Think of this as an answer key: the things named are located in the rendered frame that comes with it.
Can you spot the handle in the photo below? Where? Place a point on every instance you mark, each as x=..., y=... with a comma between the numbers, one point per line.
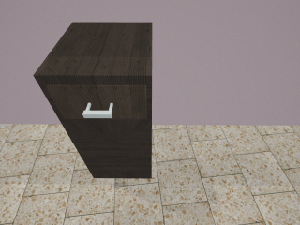
x=87, y=113

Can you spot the drawer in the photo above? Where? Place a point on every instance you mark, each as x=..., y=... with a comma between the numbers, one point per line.
x=129, y=101

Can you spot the cabinet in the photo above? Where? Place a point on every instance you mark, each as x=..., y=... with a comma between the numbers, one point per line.
x=105, y=53

